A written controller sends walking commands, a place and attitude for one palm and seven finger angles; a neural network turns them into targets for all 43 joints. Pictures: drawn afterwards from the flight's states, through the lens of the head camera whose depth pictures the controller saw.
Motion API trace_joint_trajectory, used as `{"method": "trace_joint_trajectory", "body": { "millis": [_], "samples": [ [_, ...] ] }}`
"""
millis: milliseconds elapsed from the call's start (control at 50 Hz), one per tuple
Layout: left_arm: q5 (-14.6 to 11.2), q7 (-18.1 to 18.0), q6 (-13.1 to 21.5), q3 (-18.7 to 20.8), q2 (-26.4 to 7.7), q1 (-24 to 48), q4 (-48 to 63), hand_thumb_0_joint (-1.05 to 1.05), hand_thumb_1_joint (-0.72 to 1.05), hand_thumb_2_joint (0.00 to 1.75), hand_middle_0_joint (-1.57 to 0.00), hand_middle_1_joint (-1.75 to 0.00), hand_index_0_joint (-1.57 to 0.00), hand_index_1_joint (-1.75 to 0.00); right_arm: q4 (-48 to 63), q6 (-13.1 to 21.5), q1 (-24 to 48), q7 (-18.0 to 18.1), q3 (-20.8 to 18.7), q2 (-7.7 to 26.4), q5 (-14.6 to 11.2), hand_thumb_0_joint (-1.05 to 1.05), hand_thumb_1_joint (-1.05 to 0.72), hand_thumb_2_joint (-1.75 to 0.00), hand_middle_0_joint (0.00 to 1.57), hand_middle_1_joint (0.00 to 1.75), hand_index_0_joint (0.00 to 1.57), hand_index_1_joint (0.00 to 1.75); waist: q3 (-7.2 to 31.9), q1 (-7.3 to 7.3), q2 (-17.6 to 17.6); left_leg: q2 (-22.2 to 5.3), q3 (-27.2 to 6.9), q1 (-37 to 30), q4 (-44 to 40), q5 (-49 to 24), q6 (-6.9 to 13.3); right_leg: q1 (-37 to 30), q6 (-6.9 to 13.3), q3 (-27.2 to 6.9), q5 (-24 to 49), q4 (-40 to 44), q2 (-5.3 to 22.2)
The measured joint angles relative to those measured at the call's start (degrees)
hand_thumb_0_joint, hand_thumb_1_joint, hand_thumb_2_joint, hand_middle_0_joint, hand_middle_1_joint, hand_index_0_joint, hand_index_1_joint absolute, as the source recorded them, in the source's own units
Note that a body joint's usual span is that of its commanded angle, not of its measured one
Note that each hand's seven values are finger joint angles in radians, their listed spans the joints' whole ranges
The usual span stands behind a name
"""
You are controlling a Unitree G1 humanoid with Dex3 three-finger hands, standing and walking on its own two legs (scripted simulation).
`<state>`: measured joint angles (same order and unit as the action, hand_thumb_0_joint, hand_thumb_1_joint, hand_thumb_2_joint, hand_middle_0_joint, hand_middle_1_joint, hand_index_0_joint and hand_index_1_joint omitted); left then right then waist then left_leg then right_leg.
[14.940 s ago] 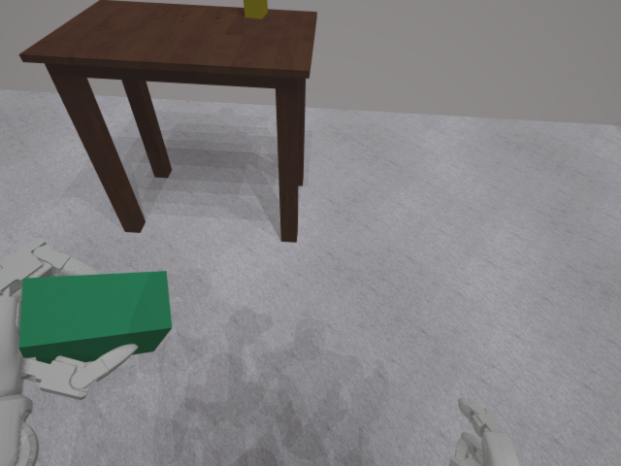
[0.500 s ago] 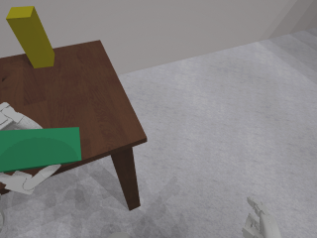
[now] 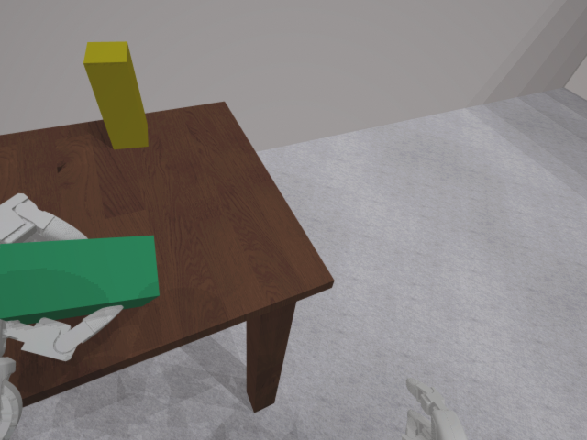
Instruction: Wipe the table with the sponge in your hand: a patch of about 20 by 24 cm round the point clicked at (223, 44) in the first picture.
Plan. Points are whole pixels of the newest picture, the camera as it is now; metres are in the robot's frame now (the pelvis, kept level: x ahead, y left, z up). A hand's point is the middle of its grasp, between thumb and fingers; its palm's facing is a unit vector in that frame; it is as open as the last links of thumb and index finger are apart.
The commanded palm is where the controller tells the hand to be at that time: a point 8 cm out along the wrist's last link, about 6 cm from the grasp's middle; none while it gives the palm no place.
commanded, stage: come to a stop and stand still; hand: left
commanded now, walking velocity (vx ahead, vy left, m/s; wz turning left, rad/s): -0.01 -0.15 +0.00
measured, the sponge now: (105, 278) +0.23 +0.21 +0.16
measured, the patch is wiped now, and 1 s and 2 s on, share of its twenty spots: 0.00 0.00 0.00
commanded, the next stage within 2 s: look again from close up in 0.78 s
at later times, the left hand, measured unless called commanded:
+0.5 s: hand (92, 295) +0.21 +0.22 +0.16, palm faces +0.42 -0.84 -0.34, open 9.6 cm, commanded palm +0.16 +0.25 +0.17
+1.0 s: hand (71, 249) +0.25 +0.25 +0.18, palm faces +0.47 -0.78 -0.41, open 9.6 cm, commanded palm +0.16 +0.24 +0.17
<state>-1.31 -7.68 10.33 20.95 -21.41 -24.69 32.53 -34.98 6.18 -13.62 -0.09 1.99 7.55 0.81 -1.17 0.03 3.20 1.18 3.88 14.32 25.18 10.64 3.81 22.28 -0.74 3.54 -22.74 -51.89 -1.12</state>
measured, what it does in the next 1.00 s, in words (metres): steps on the spot: right foot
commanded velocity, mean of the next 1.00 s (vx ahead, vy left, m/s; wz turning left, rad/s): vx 0.00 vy -0.01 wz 0.00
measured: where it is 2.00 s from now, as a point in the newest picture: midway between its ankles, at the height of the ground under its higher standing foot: outside the picture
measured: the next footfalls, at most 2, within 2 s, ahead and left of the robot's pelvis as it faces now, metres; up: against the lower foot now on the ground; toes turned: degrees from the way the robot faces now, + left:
right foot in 0.24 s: +0.00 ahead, -0.09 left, +0.00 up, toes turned +1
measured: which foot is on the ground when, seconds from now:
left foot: down 0.00-1.00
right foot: up 0.00-0.22, down 0.24-1.00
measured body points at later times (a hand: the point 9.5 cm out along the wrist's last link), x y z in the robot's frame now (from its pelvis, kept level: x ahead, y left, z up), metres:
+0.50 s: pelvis +0.00 -0.03 +0.00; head -0.02 -0.03 +0.45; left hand +0.18 +0.26 +0.18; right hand +0.16 -0.26 -0.08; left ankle +0.03 +0.07 -0.74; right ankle -0.03 -0.08 -0.74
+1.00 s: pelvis -0.01 -0.03 +0.00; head +0.03 -0.03 +0.45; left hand +0.22 +0.29 +0.20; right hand +0.18 -0.26 -0.08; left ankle +0.03 +0.07 -0.74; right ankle -0.03 -0.09 -0.74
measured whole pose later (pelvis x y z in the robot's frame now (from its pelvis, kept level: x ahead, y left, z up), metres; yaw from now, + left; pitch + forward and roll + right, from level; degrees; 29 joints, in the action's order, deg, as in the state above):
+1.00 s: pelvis -0.01 -0.03 +0.00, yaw -2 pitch +1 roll +0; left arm -2.0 -6.1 10.5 24.8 -25.7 -10.6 15.9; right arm -32.6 5.4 -10.5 0.5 -0.1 12.3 -1.1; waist -3.5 3.6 0.6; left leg -1.0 5.1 16.4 26.0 10.0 1.5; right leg 10.7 1.8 3.9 -14.9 -25.1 -5.1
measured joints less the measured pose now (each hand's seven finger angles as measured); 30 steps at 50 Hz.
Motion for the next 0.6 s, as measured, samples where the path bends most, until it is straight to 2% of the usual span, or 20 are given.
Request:
{"method": "trace_joint_trajectory", "body": {
  "millis": [120,220,240,280,340,460,600],
  "samples": [
    [-0.48,0.22,-1.88,-0.30,-1.89,-2.26,-2.70,0.00,-0.46,1.03,-0.80,-1.34,-0.80,-1.35,0.51,-0.61,-0.81,1.45,-0.12,1.55,0.28,0.01,-0.91,-0.89,0.20,0.30,0.20,0.30,2.00,-0.52,-1.28,0.25,0.93,-2.41,-6.04,-3.08,0.25,-5.78,0.43,0.27,1.71,14.47,-1.83],
    [-0.41,-0.24,-3.80,-0.09,-2.26,-2.22,-5.29,-0.01,-0.46,1.03,-0.80,-1.34,-0.80,-1.35,1.23,-0.71,-0.80,2.27,-0.33,2.57,0.06,0.01,-0.91,-0.89,0.20,0.30,0.20,0.30,3.10,-0.15,-1.31,1.18,1.86,-1.90,-6.33,-3.40,-0.39,-12.50,1.13,-0.29,6.28,27.38,-0.97],
    [-0.34,-0.33,-3.82,-0.10,-2.13,-2.03,-5.53,-0.01,-0.46,1.03,-0.80,-1.34,-0.80,-1.35,1.44,-0.75,-0.76,2.38,-0.38,2.74,0.04,0.01,-0.91,-0.89,0.20,0.30,0.20,0.30,3.33,-0.01,-1.15,1.46,2.07,-1.26,-5.53,-3.05,-0.61,-13.61,1.79,-0.64,7.88,29.71,-0.74],
    [-0.18,-0.37,-3.77,-0.83,-0.75,-1.19,-6.40,-0.01,-0.46,1.03,-0.80,-1.34,-0.80,-1.35,1.24,-1.05,-0.36,2.53,-0.64,3.49,0.03,0.01,-0.91,-0.89,0.20,0.30,0.20,0.30,3.21,0.05,-2.69,0.62,1.49,-0.55,-4.05,-2.39,-1.16,-14.28,3.74,-0.09,9.69,31.24,-1.66],
    [-0.48,-0.32,-3.08,-1.79,0.78,-0.99,-6.88,-0.01,-0.46,1.03,-0.80,-1.34,-0.80,-1.35,0.84,-1.20,-0.32,2.48,-0.90,4.36,-0.17,0.01,-0.91,-0.89,0.20,0.30,0.20,0.30,3.82,0.48,-4.11,-0.59,0.81,0.83,-1.51,-1.26,-1.75,-14.33,4.96,0.47,9.65,31.65,-2.89],
    [-0.92,-0.51,-2.72,-2.91,2.15,-0.89,-8.20,-0.01,-0.46,1.03,-0.80,-1.34,-0.80,-1.35,-0.15,-1.88,-0.29,3.15,-1.17,4.93,-0.40,0.01,-0.91,-0.89,0.20,0.30,0.20,0.30,4.49,0.98,-4.01,-1.40,0.10,1.30,1.05,0.37,-1.76,-14.54,5.61,1.06,8.25,30.34,-3.74],
    [-0.97,-0.86,-2.57,-3.16,2.03,0.02,-8.45,-0.01,-0.46,1.03,-0.80,-1.34,-0.80,-1.35,0.34,-2.35,0.43,3.54,-1.13,4.93,-0.51,0.01,-0.91,-0.89,0.20,0.30,0.20,0.30,3.80,1.08,-3.75,-1.41,-0.33,0.30,0.13,0.21,-2.42,-15.50,5.92,1.38,8.04,30.95,-3.86]
  ]
}}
